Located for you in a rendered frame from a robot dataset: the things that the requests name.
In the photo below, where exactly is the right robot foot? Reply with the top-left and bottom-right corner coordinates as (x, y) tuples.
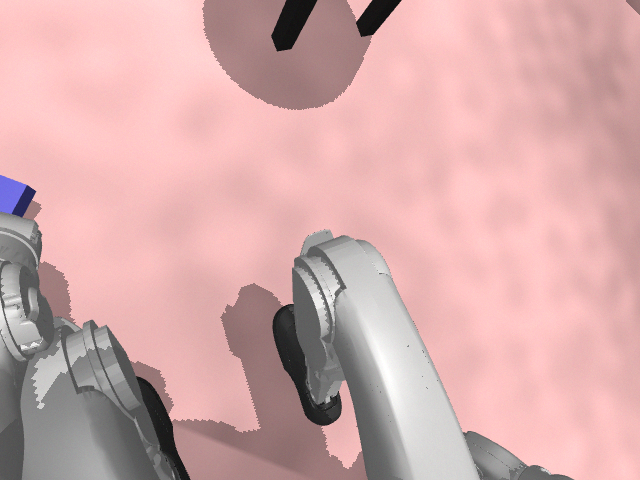
(273, 304), (342, 426)

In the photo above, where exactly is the left robot foot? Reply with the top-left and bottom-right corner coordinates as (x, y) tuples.
(136, 376), (190, 480)

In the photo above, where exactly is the right robot hand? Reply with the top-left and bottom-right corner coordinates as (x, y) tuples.
(463, 431), (528, 480)

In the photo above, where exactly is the left robot arm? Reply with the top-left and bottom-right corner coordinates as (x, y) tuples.
(0, 212), (54, 480)

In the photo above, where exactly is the small box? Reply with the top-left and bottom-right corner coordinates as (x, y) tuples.
(0, 175), (36, 217)

